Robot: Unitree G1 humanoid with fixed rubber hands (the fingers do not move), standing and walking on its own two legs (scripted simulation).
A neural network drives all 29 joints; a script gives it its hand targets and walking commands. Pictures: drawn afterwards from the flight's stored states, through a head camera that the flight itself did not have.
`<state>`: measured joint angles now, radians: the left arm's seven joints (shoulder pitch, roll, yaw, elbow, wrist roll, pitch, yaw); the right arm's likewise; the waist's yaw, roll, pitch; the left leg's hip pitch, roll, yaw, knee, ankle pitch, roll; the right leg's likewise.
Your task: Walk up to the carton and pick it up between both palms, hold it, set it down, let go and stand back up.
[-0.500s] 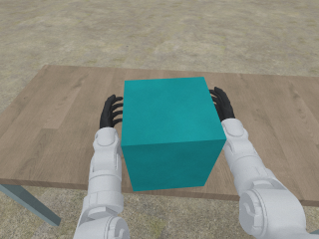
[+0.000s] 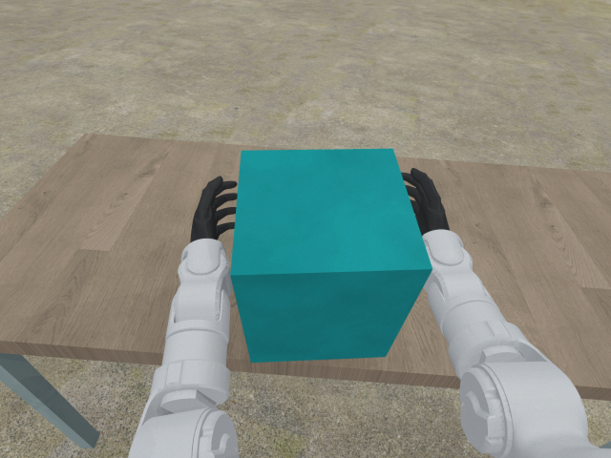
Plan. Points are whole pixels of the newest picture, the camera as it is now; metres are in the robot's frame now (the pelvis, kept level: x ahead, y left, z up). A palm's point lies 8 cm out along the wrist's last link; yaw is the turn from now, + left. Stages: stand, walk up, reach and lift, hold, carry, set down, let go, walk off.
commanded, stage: reach and lift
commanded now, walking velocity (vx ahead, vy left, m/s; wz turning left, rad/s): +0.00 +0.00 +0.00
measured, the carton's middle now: (318, 261) +0.38 +0.05 +0.07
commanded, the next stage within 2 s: none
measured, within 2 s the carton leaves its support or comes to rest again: neither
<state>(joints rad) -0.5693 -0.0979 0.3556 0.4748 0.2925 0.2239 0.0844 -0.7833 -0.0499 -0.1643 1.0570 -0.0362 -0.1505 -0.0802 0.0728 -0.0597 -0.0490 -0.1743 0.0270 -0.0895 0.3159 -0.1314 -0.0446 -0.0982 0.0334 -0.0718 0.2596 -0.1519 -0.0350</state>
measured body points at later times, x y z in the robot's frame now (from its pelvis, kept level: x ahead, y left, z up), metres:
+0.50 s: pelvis -0.01 +0.01 +0.00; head -0.04 +0.04 +0.45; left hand +0.38 +0.19 +0.15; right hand +0.41 -0.11 +0.16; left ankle +0.03 +0.14 -0.75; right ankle -0.01 -0.09 -0.75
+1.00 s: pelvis +0.00 +0.03 +0.00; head -0.05 +0.05 +0.45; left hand +0.39 +0.17 +0.20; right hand +0.40 -0.13 +0.20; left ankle +0.03 +0.14 -0.75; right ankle -0.01 -0.09 -0.75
